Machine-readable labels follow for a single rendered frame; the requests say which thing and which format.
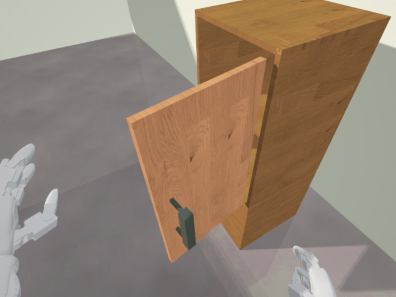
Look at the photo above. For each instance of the right robot hand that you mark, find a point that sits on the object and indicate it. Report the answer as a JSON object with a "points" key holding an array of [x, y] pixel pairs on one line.
{"points": [[317, 281]]}

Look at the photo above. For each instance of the left robot hand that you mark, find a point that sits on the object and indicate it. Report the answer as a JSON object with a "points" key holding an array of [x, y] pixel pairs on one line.
{"points": [[14, 176]]}

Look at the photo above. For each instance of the handle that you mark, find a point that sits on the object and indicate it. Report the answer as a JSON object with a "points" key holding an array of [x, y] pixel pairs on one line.
{"points": [[186, 221]]}

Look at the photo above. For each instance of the cupboard door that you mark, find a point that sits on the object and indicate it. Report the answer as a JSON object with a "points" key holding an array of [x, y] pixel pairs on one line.
{"points": [[195, 147]]}

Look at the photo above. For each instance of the left robot forearm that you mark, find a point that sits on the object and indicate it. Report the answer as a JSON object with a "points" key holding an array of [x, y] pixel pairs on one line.
{"points": [[9, 282]]}

